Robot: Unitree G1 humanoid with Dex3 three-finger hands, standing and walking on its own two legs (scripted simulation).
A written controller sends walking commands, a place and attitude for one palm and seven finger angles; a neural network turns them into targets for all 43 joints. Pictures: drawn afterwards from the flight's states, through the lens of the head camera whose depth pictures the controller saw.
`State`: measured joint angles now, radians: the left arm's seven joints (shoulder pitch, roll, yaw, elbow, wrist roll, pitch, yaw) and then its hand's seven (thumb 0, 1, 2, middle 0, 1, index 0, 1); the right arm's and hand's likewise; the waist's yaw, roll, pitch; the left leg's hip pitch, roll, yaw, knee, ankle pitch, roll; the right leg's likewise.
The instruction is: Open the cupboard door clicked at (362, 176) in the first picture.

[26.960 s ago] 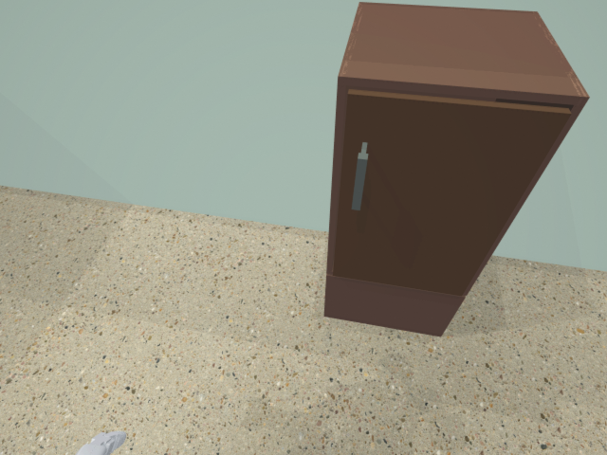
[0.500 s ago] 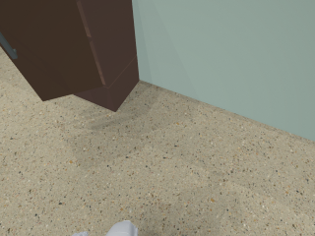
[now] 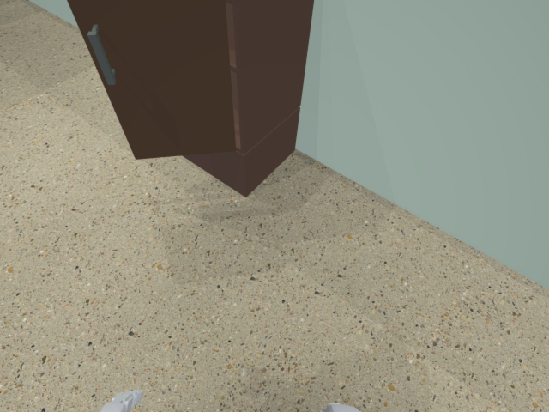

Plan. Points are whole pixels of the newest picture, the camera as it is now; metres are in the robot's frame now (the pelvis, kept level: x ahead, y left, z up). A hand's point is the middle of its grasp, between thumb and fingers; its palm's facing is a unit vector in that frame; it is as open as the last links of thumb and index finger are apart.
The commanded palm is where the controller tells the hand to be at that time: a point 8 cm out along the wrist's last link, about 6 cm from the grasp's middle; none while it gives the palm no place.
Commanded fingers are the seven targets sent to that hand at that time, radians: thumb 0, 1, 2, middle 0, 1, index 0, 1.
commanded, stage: turn to face it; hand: left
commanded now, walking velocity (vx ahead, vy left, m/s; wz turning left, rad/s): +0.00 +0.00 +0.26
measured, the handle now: (103, 55) +0.92 +0.51 -0.04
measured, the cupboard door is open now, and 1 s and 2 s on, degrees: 46 46 46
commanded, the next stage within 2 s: take the last steps up to it in 0.12 s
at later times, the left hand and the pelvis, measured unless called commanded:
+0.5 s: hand out of the picture -0.03 +0.18 -0.18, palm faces +0.25 -0.94 -0.22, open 7.4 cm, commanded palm none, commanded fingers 0.00 0.90 0.90 -0.20 -0.30 -0.20 -0.30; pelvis +0.03 +0.00 +0.00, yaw +11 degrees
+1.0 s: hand (142, 341) +0.24 +0.25 -0.16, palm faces +0.13 -0.98 -0.17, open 7.4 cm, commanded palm none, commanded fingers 0.00 0.90 0.90 -0.20 -0.30 -0.20 -0.30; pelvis +0.15 +0.06 -0.01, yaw +9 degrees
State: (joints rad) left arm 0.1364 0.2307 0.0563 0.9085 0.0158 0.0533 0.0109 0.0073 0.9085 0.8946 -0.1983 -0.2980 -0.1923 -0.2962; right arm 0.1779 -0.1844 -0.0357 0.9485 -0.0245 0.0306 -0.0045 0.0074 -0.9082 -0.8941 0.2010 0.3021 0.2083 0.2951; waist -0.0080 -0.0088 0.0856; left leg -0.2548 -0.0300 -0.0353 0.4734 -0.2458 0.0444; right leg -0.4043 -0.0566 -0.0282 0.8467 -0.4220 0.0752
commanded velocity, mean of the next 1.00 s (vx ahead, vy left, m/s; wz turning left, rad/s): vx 0.24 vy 0.06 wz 0.09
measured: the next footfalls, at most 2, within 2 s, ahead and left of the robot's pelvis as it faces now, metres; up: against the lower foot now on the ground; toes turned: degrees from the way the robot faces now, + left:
right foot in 0.08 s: +0.02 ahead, -0.13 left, +0.00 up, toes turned -2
left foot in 0.54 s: +0.07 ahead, +0.13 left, +0.00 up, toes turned +16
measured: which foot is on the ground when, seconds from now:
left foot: down 0.00-0.10, up 0.12-0.52, down 0.54-1.00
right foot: up 0.00-0.06, down 0.08-0.54, up 0.56-1.00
